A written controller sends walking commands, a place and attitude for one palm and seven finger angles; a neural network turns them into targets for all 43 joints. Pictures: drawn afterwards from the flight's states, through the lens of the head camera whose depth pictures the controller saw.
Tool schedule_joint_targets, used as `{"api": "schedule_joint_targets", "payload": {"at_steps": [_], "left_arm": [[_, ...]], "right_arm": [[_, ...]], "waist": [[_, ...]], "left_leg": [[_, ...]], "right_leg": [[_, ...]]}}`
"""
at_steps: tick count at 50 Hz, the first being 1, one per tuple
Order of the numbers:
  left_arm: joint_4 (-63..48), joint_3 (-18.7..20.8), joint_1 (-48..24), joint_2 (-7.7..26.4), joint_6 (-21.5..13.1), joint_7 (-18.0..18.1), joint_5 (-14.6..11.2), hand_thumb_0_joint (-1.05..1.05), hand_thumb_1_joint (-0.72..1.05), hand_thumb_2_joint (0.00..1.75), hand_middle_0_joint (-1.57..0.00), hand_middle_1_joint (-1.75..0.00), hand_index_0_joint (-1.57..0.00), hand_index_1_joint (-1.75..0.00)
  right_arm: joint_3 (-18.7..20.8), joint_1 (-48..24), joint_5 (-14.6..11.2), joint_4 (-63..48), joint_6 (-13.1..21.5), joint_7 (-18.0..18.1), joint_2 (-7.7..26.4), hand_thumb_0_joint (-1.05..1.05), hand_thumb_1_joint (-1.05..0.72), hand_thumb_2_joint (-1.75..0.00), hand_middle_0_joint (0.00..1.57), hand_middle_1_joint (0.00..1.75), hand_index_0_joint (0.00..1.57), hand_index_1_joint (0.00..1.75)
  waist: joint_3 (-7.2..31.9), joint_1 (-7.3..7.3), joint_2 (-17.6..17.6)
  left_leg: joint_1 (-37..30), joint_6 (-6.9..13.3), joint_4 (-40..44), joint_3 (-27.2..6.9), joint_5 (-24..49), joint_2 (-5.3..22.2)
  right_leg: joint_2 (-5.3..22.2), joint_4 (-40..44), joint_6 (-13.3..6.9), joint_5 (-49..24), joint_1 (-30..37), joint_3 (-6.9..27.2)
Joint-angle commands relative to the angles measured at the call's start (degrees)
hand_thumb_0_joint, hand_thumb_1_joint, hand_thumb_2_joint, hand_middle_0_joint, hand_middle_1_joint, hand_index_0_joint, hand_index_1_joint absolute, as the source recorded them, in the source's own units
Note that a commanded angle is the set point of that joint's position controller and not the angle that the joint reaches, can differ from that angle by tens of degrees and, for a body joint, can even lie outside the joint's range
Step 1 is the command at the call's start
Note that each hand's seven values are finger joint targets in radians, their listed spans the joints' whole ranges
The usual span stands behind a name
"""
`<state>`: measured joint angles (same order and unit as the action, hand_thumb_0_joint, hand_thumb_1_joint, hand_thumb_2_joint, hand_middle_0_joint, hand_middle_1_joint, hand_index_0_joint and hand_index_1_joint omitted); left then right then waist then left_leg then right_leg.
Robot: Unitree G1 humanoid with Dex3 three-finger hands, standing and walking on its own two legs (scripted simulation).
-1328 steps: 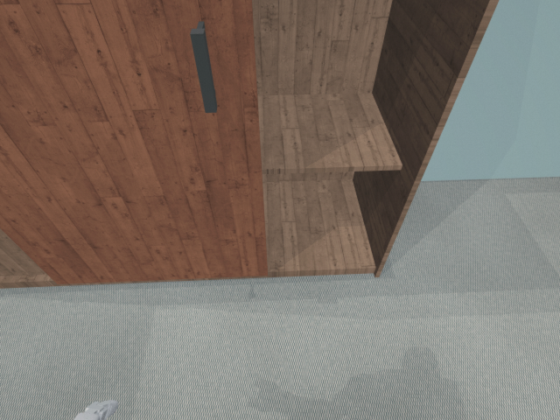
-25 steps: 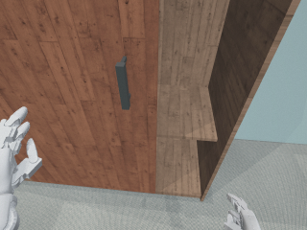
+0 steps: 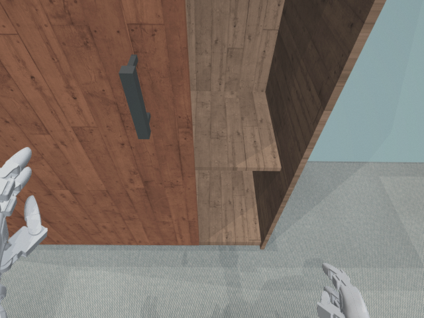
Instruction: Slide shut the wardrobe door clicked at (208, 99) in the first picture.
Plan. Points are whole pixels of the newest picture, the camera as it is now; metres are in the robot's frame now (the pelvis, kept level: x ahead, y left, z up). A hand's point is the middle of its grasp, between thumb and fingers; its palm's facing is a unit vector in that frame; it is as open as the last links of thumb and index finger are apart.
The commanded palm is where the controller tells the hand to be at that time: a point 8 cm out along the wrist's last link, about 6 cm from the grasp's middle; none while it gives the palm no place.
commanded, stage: step back with the hand held close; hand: left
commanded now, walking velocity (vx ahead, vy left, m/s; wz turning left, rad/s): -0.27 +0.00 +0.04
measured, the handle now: (139, 99) +0.47 +0.18 +0.15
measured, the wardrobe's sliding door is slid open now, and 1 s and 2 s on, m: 0.29 0.29 0.29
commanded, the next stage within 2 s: stop stepping back and stand still in 1.20 s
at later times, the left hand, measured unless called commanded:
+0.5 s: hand (1, 263) +0.16 +0.28 +0.14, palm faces +0.40 -0.83 -0.39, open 7.4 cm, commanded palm +0.09 +0.32 +0.18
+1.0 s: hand out of the picture +0.07 +0.31 +0.18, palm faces +0.37 -0.83 -0.41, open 7.4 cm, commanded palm +0.01 +0.34 +0.18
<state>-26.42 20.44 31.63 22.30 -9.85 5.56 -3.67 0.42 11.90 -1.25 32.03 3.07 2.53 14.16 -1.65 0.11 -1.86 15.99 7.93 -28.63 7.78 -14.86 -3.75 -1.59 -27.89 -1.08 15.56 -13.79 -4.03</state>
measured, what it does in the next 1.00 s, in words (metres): walks backwards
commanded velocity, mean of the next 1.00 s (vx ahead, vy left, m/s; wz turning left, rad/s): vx -0.34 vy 0.00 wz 0.02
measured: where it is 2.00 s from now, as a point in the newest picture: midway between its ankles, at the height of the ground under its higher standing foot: outside the picture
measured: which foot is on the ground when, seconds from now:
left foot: down 0.00-1.00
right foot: down 0.00-0.48, up 0.50-1.00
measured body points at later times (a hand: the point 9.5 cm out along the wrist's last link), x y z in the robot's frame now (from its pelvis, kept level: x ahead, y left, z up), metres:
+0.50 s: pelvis -0.04 +0.01 -0.01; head -0.01 +0.06 +0.44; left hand +0.13 +0.32 +0.17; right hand +0.14 -0.23 -0.06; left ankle +0.00 +0.04 -0.73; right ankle -0.02 -0.11 -0.73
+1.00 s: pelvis -0.13 +0.05 +0.01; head -0.11 +0.09 +0.45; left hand +0.05 +0.35 +0.20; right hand +0.05 -0.18 -0.05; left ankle +0.00 +0.04 -0.73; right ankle -0.19 -0.08 -0.73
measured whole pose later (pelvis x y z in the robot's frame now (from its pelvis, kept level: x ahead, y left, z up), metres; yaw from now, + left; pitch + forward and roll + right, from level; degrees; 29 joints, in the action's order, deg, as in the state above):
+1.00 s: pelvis -0.13 +0.05 +0.01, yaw +0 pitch +3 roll -5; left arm -34.7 24.7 31.0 27.9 -11.0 7.5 -4.9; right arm 0.1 10.7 1.4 35.1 7.4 2.1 10.5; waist 0.9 1.2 1.7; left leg 21.4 3.5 -13.8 6.6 2.9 -3.7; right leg -3.8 -24.7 -3.9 20.5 -9.7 -3.2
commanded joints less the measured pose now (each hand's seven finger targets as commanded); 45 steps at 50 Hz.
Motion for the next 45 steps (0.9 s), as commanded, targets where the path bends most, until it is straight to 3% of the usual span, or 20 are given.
{"api": "schedule_joint_targets", "payload": {"at_steps": [1, 2, 5, 10, 13, 15, 17, 18, 20, 21, 23, 24, 25, 26, 27, 29, 32, 34, 39, 45], "left_arm": [[-20.5, 13.1, -0.3, 14.5, -4.9, 2.1, -0.6, 0.00, 0.90, 0.90, -0.20, -0.30, -0.20, -0.30], [-21.2, 14.4, 0.1, 16.0, -4.8, 2.4, -0.4, 0.00, 0.90, 0.90, -0.20, -0.30, -0.20, -0.30], [-18.4, 13.6, 0.8, 13.7, -4.5, 2.3, -0.5, 0.00, 0.90, 0.90, -0.20, -0.30, -0.20, -0.30], [-11.8, 11.2, 0.6, 10.6, -3.8, 1.9, -0.8, 0.00, 0.90, 0.90, -0.20, -0.30, -0.20, -0.30], [-12.0, 9.4, -0.5, 10.2, -3.8, 2.1, -0.8, 0.00, 0.90, 0.90, -0.20, -0.30, -0.20, -0.30], [-13.6, 8.5, -2.3, 10.4, -4.6, 2.6, -0.5, 0.00, 0.90, 0.90, -0.20, -0.30, -0.20, -0.30], [-16.6, 9.5, -3.9, 12.8, -5.1, 3.4, -0.2, 0.00, 0.90, 0.90, -0.20, -0.30, -0.20, -0.30], [-17.2, 9.5, -3.5, 12.7, -5.2, 3.6, 0.0, 0.00, 0.90, 0.90, -0.20, -0.30, -0.20, -0.30], [-19.7, 10.5, -3.4, 13.8, -5.7, 4.0, 0.4, 0.00, 0.90, 0.90, -0.20, -0.30, -0.20, -0.30], [-21.1, 11.2, -3.5, 14.5, -6.1, 4.3, 0.5, 0.00, 0.90, 0.90, -0.20, -0.30, -0.20, -0.30], [-24.9, 12.8, -3.6, 16.3, -6.8, 4.3, 1.2, 0.00, 0.90, 0.90, -0.20, -0.30, -0.20, -0.30], [-25.6, 13.1, -3.8, 16.8, -7.1, 3.9, 1.0, 0.00, 0.90, 0.90, -0.20, -0.30, -0.20, -0.30], [-26.2, 13.4, -5.0, 17.0, -7.5, 3.8, 1.0, 0.00, 0.90, 0.90, -0.20, -0.30, -0.20, -0.30], [-25.1, 13.5, -5.8, 16.4, -7.9, 3.7, 1.2, 0.00, 0.90, 0.90, -0.20, -0.30, -0.20, -0.30], [-24.7, 14.1, -4.0, 16.6, -8.1, 3.7, 0.5, 0.00, 0.90, 0.90, -0.20, -0.30, -0.20, -0.30], [-20.2, 12.4, -1.0, 13.2, -7.2, 3.2, 0.5, 0.00, 0.90, 0.90, -0.20, -0.30, -0.20, -0.30], [-15.1, 11.4, 2.4, 11.2, -6.5, 2.3, 0.1, 0.00, 0.90, 0.90, -0.20, -0.30, -0.20, -0.30], [-15.9, 10.2, -0.3, 11.1, -6.3, 1.8, -0.2, 0.00, 0.90, 0.90, -0.20, -0.30, -0.20, -0.30], [-19.3, 10.2, -2.6, 12.8, -5.5, 2.4, -0.1, 0.00, 0.90, 0.90, -0.20, -0.30, -0.20, -0.30], [-22.1, 11.4, -2.4, 14.7, -4.8, 3.2, -1.2, 0.00, 0.90, 0.90, -0.20, -0.30, -0.20, -0.30]], "right_arm": [[2.8, -4.5, 0.8, -10.8, 2.7, 0.9, 6.4, 0.00, -0.90, -0.90, 0.20, 0.30, 0.20, 0.30], [2.8, -4.4, 1.0, -10.6, 2.8, 1.0, 6.4, 0.00, -0.90, -0.90, 0.20, 0.30, 0.20, 0.30], [2.9, -3.1, 1.4, -9.7, 3.3, 0.9, 6.2, 0.00, -0.90, -0.90, 0.20, 0.30, 0.20, 0.30], [3.3, -2.5, 0.3, -9.1, 3.4, 0.9, 7.3, 0.00, -0.90, -0.90, 0.20, 0.30, 0.20, 0.30], [3.6, -2.4, -0.4, -9.3, 3.0, 0.9, 7.1, 0.00, -0.90, -0.90, 0.20, 0.30, 0.20, 0.30], [3.7, -1.9, -0.5, -8.7, 3.0, 0.7, 6.7, 0.00, -0.90, -0.90, 0.20, 0.30, 0.20, 0.30], [3.6, -2.1, -0.4, -8.5, 3.0, 0.8, 6.1, 0.00, -0.90, -0.90, 0.20, 0.30, 0.20, 0.30], [3.3, -2.3, -0.4, -8.6, 3.0, 0.8, 5.3, 0.00, -0.90, -0.90, 0.20, 0.30, 0.20, 0.30], [2.8, -3.3, -0.2, -8.8, 3.0, 1.0, 5.2, 0.00, -0.90, -0.90, 0.20, 0.30, 0.20, 0.30], [2.6, -3.9, 0.1, -8.7, 3.0, 1.4, 5.7, 0.00, -0.90, -0.90, 0.20, 0.30, 0.20, 0.30], [2.5, -5.4, 0.7, -9.5, 3.7, 2.2, 6.0, 0.00, -0.90, -0.90, 0.20, 0.30, 0.20, 0.30], [2.2, -4.8, 1.8, -9.4, 4.4, 2.0, 5.7, 0.00, -0.90, -0.90, 0.20, 0.30, 0.20, 0.30], [2.6, -4.6, 2.7, -8.6, 5.1, 1.8, 6.0, 0.00, -0.90, -0.90, 0.20, 0.30, 0.20, 0.30], [2.9, -4.5, 2.9, -7.6, 5.6, 1.6, 6.1, 0.00, -0.90, -0.90, 0.20, 0.30, 0.20, 0.30], [3.4, -3.7, 2.6, -7.6, 5.9, 1.4, 6.0, 0.00, -0.90, -0.90, 0.20, 0.30, 0.20, 0.30], [4.0, -1.3, 1.8, -6.1, 6.2, 0.7, 5.9, 0.00, -0.90, -0.90, 0.20, 0.30, 0.20, 0.30], [4.5, -1.5, 1.3, -5.8, 6.2, 0.3, 6.1, 0.00, -0.90, -0.90, 0.20, 0.30, 0.20, 0.30], [4.3, -2.6, 1.0, -5.5, 6.2, 0.3, 6.2, 0.00, -0.90, -0.90, 0.20, 0.30, 0.20, 0.30], [3.6, -3.8, 1.4, -5.2, 6.9, 0.5, 5.4, 0.00, -0.90, -0.90, 0.20, 0.30, 0.20, 0.30], [2.7, -5.1, 2.7, -4.6, 7.5, 0.5, 4.7, 0.00, -0.90, -0.90, 0.20, 0.30, 0.20, 0.30]], "waist": [[13.1, 1.80, -5.0], [13.1, 1.99, -6.5], [10.4, 1.30, -7.1], [7.3, 0.43, -0.1], [7.9, -0.23, 5.8], [8.0, -1.00, 8.1], [7.6, -1.08, 8.7], [7.1, -0.95, 9.0], [7.1, -0.93, 5.8], [6.9, -0.70, 0.0], [7.1, 0.72, -15.1], [7.6, 0.52, -17.7], [8.2, 0.60, -16.4], [7.8, 0.69, -12.9], [9.1, 0.96, -8.5], [11.1, 0.58, -3.4], [11.2, 0.37, -5.1], [10.5, -0.04, -6.0], [11.4, 0.77, -9.1], [13.5, 2.07, -12.1]], "left_leg": [[-7.8, -6.0, 5.3, -19.1, 37.0, 15.9], [-8.6, -5.7, 5.5, -19.1, 38.5, 16.4], [-4.6, -5.7, 6.6, -19.2, 33.8, 17.3], [3.0, -5.3, 4.3, -18.0, 16.2, 15.5], [3.2, -5.7, -2.1, -16.0, 3.3, 10.7], [0.5, -6.0, -9.4, -14.1, -3.3, 7.5], [1.5, -6.4, -14.1, -12.2, -6.1, 5.6], [2.6, -6.4, -14.7, -12.2, -6.7, 5.4], [1.8, -6.0, -7.8, -12.5, -2.2, 6.3], [2.0, -5.4, -1.2, -14.5, 4.3, 7.8], [4.0, -3.1, 9.0, -22.4, 11.5, 16.2], [3.8, -3.4, 13.7, -27.8, 12.8, 19.5], [2.0, -4.9, 15.5, -29.2, 14.3, 21.0], [1.8, -8.2, 16.2, -28.4, 12.4, 21.3], [-2.9, -9.3, 13.8, -26.3, 18.7, 20.7], [-12.7, -7.8, 10.0, -21.0, 30.1, 18.8], [-14.3, -9.1, 12.3, -18.5, 23.2, 16.8], [-12.4, -10.4, 15.6, -18.7, 12.7, 16.6], [-10.5, -11.1, 21.9, -18.0, -3.1, 15.2], [-8.0, -12.0, 24.2, -16.7, -2.8, 15.2]], "right_leg": [[4.1, -5.6, -1.2, -3.7, 1.5, 5.7], [3.7, -5.8, -0.9, -0.7, 0.7, 5.4], [3.5, -5.7, -0.8, 1.7, 2.4, 5.2], [5.8, -0.3, -1.7, -7.8, 5.3, 7.4], [11.5, 4.2, -4.7, -14.3, 1.3, 14.9], [17.1, 8.6, -7.1, -11.2, -4.2, 19.8], [20.1, 10.3, -8.3, -11.6, -5.8, 21.0], [20.7, 9.5, -8.4, -13.3, -4.9, 19.3], [18.6, 5.3, -7.0, -17.1, -4.0, 15.5], [14.4, 1.3, -5.0, -15.6, -3.6, 12.0], [4.0, -9.2, -0.3, -4.7, -2.2, 5.0], [1.4, -17.3, -0.1, 7.5, -3.3, 5.1], [0.1, -24.9, -0.3, 13.2, -5.1, 6.8], [-0.4, -29.8, -0.2, 13.8, -6.3, 8.1], [-0.2, -29.2, -0.2, 13.7, -9.2, 8.5], [0.1, -25.5, 0.5, 11.5, -12.9, 6.1], [-0.7, -22.3, 1.3, 10.1, -12.5, 3.7], [-1.1, -20.9, 1.6, 9.9, -11.5, 3.1], [-2.5, -16.6, 1.2, 9.6, -8.1, 1.3], [-2.6, -4.4, -1.4, 8.3, 0.0, 1.5]]}}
